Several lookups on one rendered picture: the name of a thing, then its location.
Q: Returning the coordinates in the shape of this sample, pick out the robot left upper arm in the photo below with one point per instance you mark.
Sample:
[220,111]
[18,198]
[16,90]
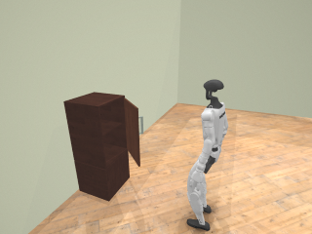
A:
[207,118]

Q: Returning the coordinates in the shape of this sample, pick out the robot left forearm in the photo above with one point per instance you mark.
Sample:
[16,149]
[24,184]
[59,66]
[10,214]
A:
[205,155]

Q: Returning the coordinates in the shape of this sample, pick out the robot left hand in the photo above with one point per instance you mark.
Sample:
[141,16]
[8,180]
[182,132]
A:
[198,177]

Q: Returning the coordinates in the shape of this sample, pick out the robot left shin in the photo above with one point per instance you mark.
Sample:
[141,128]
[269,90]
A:
[197,206]

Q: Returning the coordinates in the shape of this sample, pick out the robot right forearm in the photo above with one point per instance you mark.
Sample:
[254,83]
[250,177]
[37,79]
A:
[223,135]

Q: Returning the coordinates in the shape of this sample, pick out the handle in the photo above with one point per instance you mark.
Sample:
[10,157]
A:
[141,124]

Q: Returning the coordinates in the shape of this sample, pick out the cupboard door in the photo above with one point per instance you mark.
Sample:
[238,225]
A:
[132,130]

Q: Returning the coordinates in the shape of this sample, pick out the robot head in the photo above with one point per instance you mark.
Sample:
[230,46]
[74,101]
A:
[212,86]

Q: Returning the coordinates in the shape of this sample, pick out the robot right upper arm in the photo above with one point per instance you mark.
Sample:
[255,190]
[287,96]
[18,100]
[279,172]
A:
[225,126]

